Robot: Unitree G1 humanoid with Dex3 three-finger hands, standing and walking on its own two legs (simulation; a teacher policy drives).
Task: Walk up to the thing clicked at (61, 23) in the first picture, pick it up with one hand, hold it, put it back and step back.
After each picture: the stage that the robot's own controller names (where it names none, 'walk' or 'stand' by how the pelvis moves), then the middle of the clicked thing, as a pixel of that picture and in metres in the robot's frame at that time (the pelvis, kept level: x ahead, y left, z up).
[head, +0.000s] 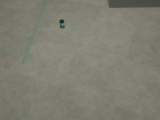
stand; (62, 23) +1.90 +0.37 -0.72
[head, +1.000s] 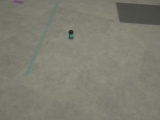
walk; (71, 34) +1.77 +0.19 -0.70
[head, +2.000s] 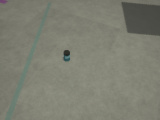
walk; (66, 55) +1.14 +0.15 -0.72
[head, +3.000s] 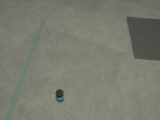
walk; (60, 95) +0.67 +0.19 -0.72
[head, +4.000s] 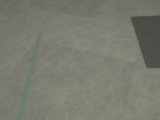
walk; out of the picture +0.38 +0.20 -0.70
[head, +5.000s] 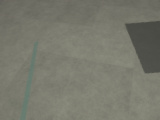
stand; out of the picture +0.34 +0.18 -0.71
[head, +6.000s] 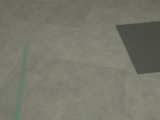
stand; out of the picture +0.30 +0.17 -0.71
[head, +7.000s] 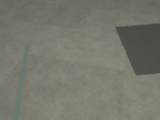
stand; out of the picture +0.32 +0.18 -0.72
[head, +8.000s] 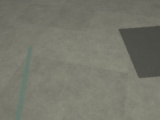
stand; out of the picture +0.32 +0.18 -0.72
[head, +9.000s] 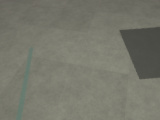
stand; out of the picture +0.31 +0.18 -0.72
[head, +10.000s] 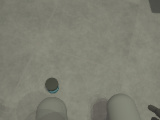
go down; (52, 86) +0.40 +0.15 -0.42
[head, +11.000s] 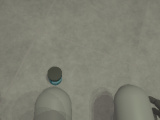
go down; (55, 76) +0.41 +0.14 -0.32
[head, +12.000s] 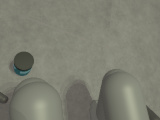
close in; (23, 64) +0.41 +0.16 -0.23
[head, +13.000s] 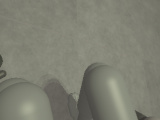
close; out of the picture +0.41 +0.19 -0.23
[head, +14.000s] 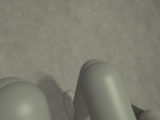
close; out of the picture +0.41 +0.18 -0.23
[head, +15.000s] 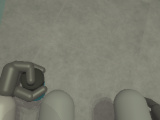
lift; (34, 85) +0.32 +0.20 -0.07
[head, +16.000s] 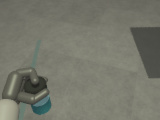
hold; (38, 96) +0.32 +0.17 +0.03
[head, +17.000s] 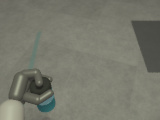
hold; (43, 95) +0.32 +0.17 +0.00
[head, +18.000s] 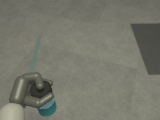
hold; (44, 99) +0.31 +0.16 +0.00
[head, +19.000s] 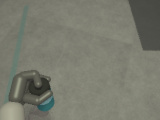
crouch; (42, 95) +0.33 +0.16 -0.06
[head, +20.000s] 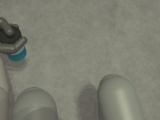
lower; (13, 44) +0.49 +0.18 -0.10
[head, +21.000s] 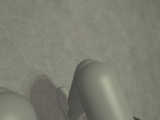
lower; out of the picture +0.45 +0.22 -0.24
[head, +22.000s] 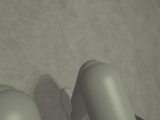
lower; out of the picture +0.44 +0.22 -0.23
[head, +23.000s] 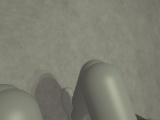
lower; out of the picture +0.43 +0.22 -0.24
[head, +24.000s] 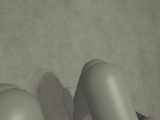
lower; out of the picture +0.43 +0.21 -0.24
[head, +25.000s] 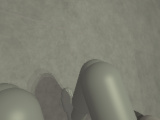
open; out of the picture +0.43 +0.20 -0.24
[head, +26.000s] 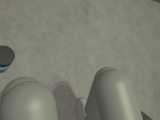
stand; (1, 60) +0.42 +0.19 -0.24
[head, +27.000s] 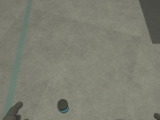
walk; (63, 106) +0.40 +0.14 -0.55
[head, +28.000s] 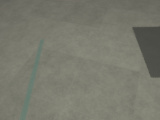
stand; out of the picture +0.37 +0.15 -0.66
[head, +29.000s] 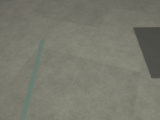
stand; out of the picture +0.37 +0.15 -0.66
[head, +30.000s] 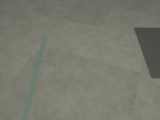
stand; out of the picture +0.38 +0.14 -0.69
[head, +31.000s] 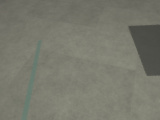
stand; out of the picture +0.36 +0.17 -0.72
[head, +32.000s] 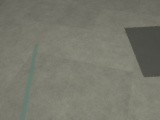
stand; out of the picture +0.35 +0.18 -0.72
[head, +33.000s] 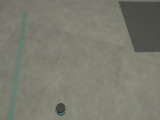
walk; (61, 109) +0.43 +0.13 -0.71
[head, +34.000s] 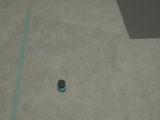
walk; (61, 86) +0.64 +0.19 -0.70
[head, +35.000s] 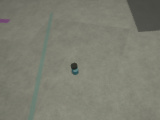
stand; (74, 68) +0.96 +0.23 -0.70
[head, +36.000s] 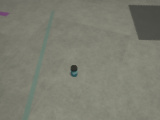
stand; (74, 71) +0.94 +0.14 -0.71
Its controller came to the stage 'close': yes
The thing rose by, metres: 0.70
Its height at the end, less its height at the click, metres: +0.00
